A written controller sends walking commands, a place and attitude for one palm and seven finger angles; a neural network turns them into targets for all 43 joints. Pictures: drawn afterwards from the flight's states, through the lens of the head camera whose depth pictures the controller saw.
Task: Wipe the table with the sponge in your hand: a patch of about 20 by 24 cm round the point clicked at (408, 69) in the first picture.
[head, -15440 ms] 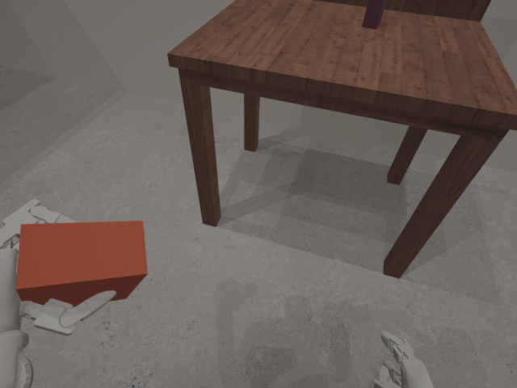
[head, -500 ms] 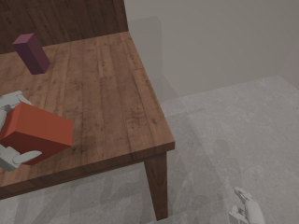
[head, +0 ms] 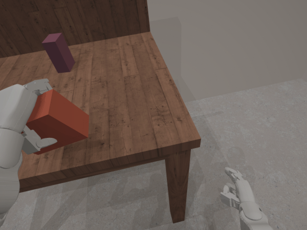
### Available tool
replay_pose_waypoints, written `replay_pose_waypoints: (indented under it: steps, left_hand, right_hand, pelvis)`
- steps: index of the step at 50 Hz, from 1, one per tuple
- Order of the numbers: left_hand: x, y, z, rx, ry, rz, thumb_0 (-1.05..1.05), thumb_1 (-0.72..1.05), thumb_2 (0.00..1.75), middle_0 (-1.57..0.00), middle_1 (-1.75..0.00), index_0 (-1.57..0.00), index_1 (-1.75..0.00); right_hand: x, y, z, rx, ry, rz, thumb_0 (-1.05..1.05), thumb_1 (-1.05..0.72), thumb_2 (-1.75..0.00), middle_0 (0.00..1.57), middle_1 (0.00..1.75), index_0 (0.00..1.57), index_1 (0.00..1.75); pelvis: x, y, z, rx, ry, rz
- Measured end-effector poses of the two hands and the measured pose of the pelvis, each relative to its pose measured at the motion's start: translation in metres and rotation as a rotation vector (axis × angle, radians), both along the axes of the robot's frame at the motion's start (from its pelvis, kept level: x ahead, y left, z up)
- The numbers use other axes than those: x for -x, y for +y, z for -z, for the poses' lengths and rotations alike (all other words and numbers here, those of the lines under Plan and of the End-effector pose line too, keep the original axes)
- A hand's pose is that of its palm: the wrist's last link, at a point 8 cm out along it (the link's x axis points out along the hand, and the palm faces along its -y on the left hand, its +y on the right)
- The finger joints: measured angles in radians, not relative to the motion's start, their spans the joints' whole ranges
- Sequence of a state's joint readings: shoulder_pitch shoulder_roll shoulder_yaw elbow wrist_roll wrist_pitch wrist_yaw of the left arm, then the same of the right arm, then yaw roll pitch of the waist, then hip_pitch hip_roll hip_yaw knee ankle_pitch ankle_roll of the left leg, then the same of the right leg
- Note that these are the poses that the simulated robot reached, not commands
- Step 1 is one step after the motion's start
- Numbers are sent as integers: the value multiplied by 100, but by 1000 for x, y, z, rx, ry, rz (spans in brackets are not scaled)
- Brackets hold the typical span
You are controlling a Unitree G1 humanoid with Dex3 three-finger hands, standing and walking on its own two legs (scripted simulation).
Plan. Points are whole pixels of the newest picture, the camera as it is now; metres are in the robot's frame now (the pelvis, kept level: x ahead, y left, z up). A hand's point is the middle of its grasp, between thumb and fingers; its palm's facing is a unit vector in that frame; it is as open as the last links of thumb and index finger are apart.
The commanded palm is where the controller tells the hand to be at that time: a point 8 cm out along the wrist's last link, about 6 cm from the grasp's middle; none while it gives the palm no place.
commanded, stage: turn the palm down, sponge in hand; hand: left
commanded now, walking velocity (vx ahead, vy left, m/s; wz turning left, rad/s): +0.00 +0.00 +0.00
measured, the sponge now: (51, 128) +0.25 +0.27 +0.18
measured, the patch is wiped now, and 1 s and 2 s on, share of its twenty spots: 0.00 0.00 0.00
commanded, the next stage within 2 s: move the sponge above the wiping area in 0.76 s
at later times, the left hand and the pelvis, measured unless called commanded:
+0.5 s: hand (53, 127) +0.23 +0.23 +0.22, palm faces +0.24 -0.06 -0.97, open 9.9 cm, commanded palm +0.18 +0.24 +0.30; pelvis -0.02 -0.04 +0.00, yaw +0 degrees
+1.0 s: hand (56, 118) +0.24 +0.23 +0.23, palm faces +0.28 -0.03 -0.96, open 9.9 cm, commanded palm +0.19 +0.23 +0.30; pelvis -0.01 -0.04 +0.00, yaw -1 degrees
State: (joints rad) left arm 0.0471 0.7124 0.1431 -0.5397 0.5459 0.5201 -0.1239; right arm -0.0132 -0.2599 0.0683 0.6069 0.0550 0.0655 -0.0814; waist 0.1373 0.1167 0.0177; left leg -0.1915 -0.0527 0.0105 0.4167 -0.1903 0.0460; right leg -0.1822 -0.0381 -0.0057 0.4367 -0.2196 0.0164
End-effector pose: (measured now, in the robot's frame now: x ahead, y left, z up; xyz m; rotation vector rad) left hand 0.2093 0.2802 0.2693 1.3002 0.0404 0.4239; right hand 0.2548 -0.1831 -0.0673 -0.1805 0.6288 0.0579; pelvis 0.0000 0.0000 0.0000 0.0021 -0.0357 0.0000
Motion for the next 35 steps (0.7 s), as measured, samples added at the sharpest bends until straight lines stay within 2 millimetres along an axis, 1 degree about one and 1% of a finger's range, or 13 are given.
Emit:
replay_pose_waypoints:
  steps: [3, 6, 11, 14, 20, 22, 25, 28, 32, 35]
  left_hand:
    - [3, -8, -5, -43, 3, 19, 0, -48, 103, -77, -134, -76, -135]
    - [6, -10, -13, -80, -11, 3, 0, -48, 103, -77, -134, -76, -135]
    - [13, -12, -26, -110, -42, -45, 0, -48, 103, -77, -134, -76, -135]
    - [16, -16, -24, -113, -30, -60, 0, -48, 103, -77, -134, -76, -135]
    - [16, -32, 0, -110, 48, -38, 0, -48, 103, -77, -134, -76, -135]
    - [15, -40, 4, -120, 55, -16, 0, -48, 103, -77, -134, -76, -135]
    - [15, -51, 0, -150, 39, 10, 0, -48, 103, -77, -134, -76, -135]
    - [15, -58, -11, -180, 0, 19, 0, -48, 103, -77, -134, -76, -135]
    - [13, -56, -23, -188, -33, -6, 0, -48, 103, -77, -134, -76, -135]
    - [10, -53, -21, -172, -22, -26, 0, -48, 103, -77, -134, -76, -135]
  right_hand:
    - [-1, 2, -2, -3, -4, -16, 1, -90, -90, 20, 30, 20, 30]
    - [0, 2, -2, -9, -2, -28, 1, -90, -90, 20, 30, 20, 30]
    - [3, -5, 0, -18, 4, -37, 1, -90, -90, 20, 30, 20, 30]
    - [6, -13, 1, -22, 6, -31, 1, -90, -90, 20, 30, 20, 30]
    - [13, -34, 3, -9, 2, -8, 1, -90, -90, 20, 30, 20, 30]
    - [14, -41, 3, 1, -1, -1, 1, -90, -90, 20, 30, 20, 30]
    - [15, -51, 4, 6, -7, 14, 1, -90, -90, 20, 30, 20, 30]
    - [16, -58, 4, 0, -14, 28, 1, -90, -90, 20, 30, 20, 30]
    - [18, -66, 4, -19, -22, 49, 1, -90, -90, 20, 30, 20, 30]
    - [21, -72, 6, -26, -20, 62, 1, -90, -90, 20, 30, 20, 30]
  pelvis:
    - [4, -2, 0, -2, -5, -3]
    - [7, -6, 0, -4, -10, -4]
    - [11, -14, -1, -6, -16, -6]
    - [13, -20, -1, -7, -17, -7]
    - [16, -31, 1, -11, -23, -2]
    - [16, -34, 1, -12, -29, -1]
    - [16, -39, 2, -14, -38, 3]
    - [15, -42, 2, -16, -45, 5]
    - [14, -46, 3, -17, -45, 12]
    - [14, -48, 3, -17, -40, 15]
